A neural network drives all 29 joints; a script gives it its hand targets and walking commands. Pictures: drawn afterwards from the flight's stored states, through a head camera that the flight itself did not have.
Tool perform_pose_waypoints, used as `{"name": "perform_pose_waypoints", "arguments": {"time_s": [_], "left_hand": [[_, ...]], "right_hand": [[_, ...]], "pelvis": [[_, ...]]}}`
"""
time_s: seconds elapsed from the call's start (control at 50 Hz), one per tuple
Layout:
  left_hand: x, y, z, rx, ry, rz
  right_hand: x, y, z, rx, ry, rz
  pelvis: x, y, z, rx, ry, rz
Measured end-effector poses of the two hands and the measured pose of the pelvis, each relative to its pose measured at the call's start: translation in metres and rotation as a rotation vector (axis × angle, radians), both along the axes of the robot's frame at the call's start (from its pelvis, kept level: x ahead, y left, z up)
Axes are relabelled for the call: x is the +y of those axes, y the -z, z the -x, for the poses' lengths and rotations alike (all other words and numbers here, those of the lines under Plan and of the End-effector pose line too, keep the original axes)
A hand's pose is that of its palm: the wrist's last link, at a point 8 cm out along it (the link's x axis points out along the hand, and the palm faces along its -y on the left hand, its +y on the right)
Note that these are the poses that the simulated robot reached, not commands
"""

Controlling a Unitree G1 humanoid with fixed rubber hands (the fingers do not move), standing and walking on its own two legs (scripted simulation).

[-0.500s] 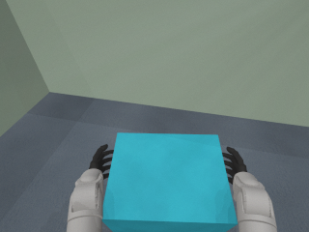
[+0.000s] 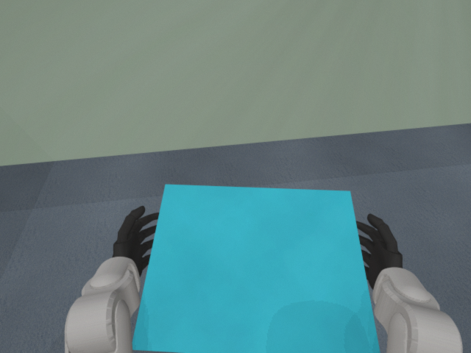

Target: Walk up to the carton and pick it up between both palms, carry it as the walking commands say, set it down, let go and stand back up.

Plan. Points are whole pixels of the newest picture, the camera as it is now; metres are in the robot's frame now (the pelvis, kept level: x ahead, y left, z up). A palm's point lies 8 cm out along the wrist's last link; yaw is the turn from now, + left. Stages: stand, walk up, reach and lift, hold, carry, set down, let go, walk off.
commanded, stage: carry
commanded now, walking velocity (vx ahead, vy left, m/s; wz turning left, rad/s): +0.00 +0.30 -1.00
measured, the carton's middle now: (252, 279) +0.25 +0.01 +0.02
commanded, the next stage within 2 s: none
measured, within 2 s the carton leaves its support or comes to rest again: neither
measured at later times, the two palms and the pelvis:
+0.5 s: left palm (146, 225) +0.30 +0.18 +0.09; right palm out of the picture +0.13 -0.14 +0.09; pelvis +0.02 +0.12 +0.00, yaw -30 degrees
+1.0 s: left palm (207, 207) +0.35 +0.09 +0.08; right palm out of the picture +0.04 -0.09 +0.07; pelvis +0.09 +0.20 +0.00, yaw -61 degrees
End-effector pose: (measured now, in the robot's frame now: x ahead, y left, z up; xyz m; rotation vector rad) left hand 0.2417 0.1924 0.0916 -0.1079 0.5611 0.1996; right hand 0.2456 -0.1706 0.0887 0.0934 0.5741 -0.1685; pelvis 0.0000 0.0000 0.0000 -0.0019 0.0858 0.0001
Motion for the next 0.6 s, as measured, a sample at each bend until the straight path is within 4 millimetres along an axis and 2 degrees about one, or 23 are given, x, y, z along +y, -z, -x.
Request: {"name": "perform_pose_waypoints", "arguments": {"time_s": [0.1, 0.14, 0.2, 0.28, 0.38, 0.46, 0.5, 0.54, 0.6], "left_hand": [[-0.039, 0.012, -0.020, 0.015, 0.154, 0.004], [-0.047, 0.021, -0.019, 0.069, 0.183, 0.010], [-0.051, 0.026, -0.013, 0.141, 0.216, 0.005], [-0.045, 0.013, -0.015, 0.137, 0.267, -0.002], [-0.030, -0.005, -0.032, 0.069, 0.351, -0.002], [-0.014, -0.004, -0.052, 0.026, 0.443, 0.003], [-0.008, 0.000, -0.060, 0.052, 0.498, -0.011], [-0.009, 0.002, -0.066, 0.087, 0.549, -0.010], [-0.022, 0.000, -0.076, 0.100, 0.632, 0.002]], "right_hand": [[-0.035, 0.017, 0.038, 0.014, 0.166, -0.022], [-0.041, 0.026, 0.053, 0.065, 0.203, -0.026], [-0.041, 0.031, 0.073, 0.127, 0.261, -0.069], [-0.030, 0.020, 0.091, 0.113, 0.333, -0.096], [-0.007, -0.001, 0.099, 0.045, 0.398, -0.067], [0.020, -0.005, 0.105, 0.006, 0.470, -0.038], [0.033, -0.004, 0.112, 0.033, 0.522, -0.045], [0.042, -0.004, 0.122, 0.068, 0.570, -0.046], [0.045, -0.009, 0.139, 0.077, 0.658, -0.040]], "pelvis": [[0.005, 0.019, 0.001, -0.005, 0.099, -0.004], [0.011, 0.018, 0.004, -0.008, 0.135, -0.011], [0.023, 0.009, 0.006, -0.016, 0.205, -0.027], [0.042, -0.003, 0.006, -0.018, 0.293, -0.055], [0.078, -0.008, -0.001, -0.008, 0.395, -0.083], [0.111, 0.001, -0.013, 0.000, 0.479, -0.059], [0.121, -0.001, -0.019, -0.002, 0.532, -0.038], [0.127, -0.006, -0.025, -0.004, 0.577, -0.013], [0.136, -0.010, -0.031, -0.008, 0.641, 0.005]]}}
